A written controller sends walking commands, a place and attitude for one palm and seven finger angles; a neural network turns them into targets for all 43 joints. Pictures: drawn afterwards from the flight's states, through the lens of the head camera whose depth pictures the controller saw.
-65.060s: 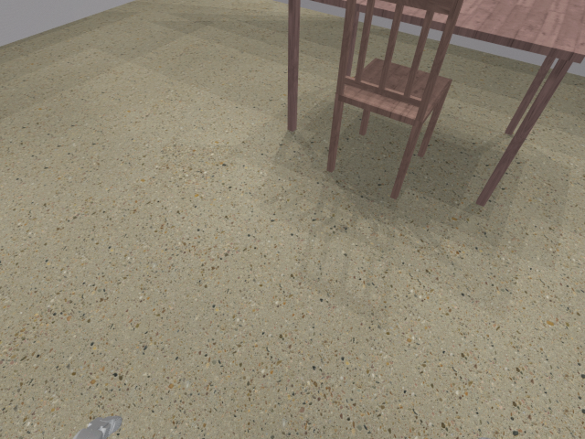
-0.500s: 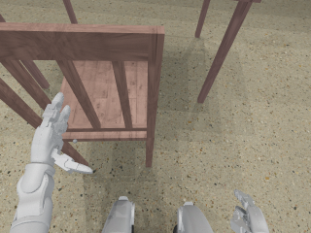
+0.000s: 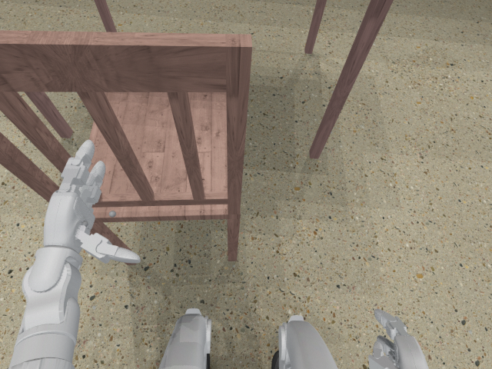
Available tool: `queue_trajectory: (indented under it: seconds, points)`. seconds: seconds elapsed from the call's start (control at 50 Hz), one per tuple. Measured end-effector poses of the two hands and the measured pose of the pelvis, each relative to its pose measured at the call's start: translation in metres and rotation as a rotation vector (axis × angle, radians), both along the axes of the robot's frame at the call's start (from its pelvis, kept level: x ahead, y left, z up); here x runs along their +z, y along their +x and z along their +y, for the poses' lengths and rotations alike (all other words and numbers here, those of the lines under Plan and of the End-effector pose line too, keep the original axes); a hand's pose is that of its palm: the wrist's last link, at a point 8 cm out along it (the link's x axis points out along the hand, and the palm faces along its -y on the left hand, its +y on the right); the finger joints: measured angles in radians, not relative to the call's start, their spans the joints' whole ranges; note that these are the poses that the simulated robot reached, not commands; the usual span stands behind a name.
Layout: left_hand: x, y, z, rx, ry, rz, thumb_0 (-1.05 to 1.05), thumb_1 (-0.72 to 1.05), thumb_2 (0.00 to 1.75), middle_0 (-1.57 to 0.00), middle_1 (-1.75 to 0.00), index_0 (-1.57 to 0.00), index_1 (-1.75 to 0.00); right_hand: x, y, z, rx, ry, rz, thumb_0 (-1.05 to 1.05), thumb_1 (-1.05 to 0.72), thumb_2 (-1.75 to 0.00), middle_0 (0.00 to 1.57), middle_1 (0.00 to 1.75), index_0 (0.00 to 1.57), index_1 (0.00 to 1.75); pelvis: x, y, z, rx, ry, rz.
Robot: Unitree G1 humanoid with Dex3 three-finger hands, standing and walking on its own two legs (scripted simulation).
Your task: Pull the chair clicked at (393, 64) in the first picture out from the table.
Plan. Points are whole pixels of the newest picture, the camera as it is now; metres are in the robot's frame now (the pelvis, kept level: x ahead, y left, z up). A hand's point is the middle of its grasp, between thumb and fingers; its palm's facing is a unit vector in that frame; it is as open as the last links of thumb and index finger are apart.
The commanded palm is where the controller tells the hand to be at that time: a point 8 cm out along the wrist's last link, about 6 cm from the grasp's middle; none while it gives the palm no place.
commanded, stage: aim the fingers beside a spindle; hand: left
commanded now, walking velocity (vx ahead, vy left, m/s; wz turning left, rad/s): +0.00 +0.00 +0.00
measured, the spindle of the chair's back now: (125, 156) +0.44 +0.21 +0.03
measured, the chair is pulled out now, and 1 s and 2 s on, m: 0.32 0.32 0.32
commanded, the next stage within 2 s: push the fingers through the gap in 0.44 s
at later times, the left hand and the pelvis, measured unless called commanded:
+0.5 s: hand (114, 218) +0.34 +0.21 +0.02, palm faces +0.00 -1.00 -0.04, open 16.9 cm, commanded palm +0.32 +0.27 +0.03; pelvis +0.00 +0.00 +0.00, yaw +0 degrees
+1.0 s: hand (114, 190) +0.38 +0.22 +0.02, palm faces +0.01 -1.00 -0.03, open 16.9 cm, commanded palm +0.36 +0.27 +0.03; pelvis +0.00 +0.01 +0.00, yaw -1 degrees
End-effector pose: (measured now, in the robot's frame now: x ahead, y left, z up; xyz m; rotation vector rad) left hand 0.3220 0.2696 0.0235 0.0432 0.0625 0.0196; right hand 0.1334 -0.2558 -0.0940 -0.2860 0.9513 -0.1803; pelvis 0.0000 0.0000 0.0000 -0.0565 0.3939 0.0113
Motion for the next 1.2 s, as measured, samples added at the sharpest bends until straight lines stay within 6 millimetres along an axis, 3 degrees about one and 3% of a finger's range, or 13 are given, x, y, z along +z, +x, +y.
queue_trajectory:
  seconds: [0.14, 0.3, 0.48, 0.64, 0.8, 1.2]
  points:
    - [0.003, 0.003, -0.01, -0.025, -0.004, -0.025, -0.01, -0.5, 0.3, -0.06, -0.08, -0.06, -0.08, 0.001, -0.001, -0.001, -0.01, -0.004, 0.003, 0.01, -0.9, -0.9, 0.2, 0.3, 0.21, 0.3, 0.001, 0.001, 0.0, -0.004, 0.002, -0.001]
    - [0.002, 0.002, 0.004, 0.017, 0.007, -0.007, -0.01, -0.5, 0.3, -0.06, -0.08, -0.06, -0.08, 0.002, 0.002, 0.001, -0.006, 0.008, -0.001, 0.01, -0.9, -0.9, 0.2, 0.3, 0.21, 0.3, 0.002, 0.002, 0.0, -0.004, 0.002, 0.0]
    - [0.004, -0.007, -0.007, -0.022, -0.009, -0.019, -0.01, -0.5, 0.3, -0.06, -0.08, -0.06, -0.08, 0.005, 0.008, 0.003, 0.005, 0.003, -0.015, 0.01, -0.9, -0.9, 0.2, 0.3, 0.21, 0.3, 0.003, 0.003, 0.002, -0.001, 0.0, -0.005]
    - [0.005, -0.004, 0.002, 0.01, 0.004, -0.032, -0.01, -0.5, 0.3, -0.06, -0.08, -0.06, -0.08, 0.005, 0.011, 0.005, 0.013, -0.001, -0.03, 0.01, -0.9, -0.9, 0.2, 0.3, 0.21, 0.3, 0.001, 0.0, 0.002, 0.001, -0.002, -0.008]
    - [0.003, 0.015, 0.003, -0.013, -0.01, -0.034, -0.01, -0.5, 0.3, -0.06, -0.08, -0.06, -0.08, -0.001, 0.003, 0.005, 0.014, -0.013, -0.005, 0.01, -0.9, -0.9, 0.2, 0.3, 0.21, 0.3, -0.003, -0.004, 0.003, 0.004, -0.006, 0.0]
    - [0.001, 0.056, 0.004, -0.008, -0.014, -0.018, -0.01, -0.5, 0.3, -0.06, -0.08, -0.06, -0.08, -0.005, -0.043, 0.002, -0.059, -0.014, 0.128, 0.01, -0.9, -0.9, 0.2, 0.3, 0.21, 0.3, -0.001, -0.002, 0.008, -0.013, -0.008, 0.018]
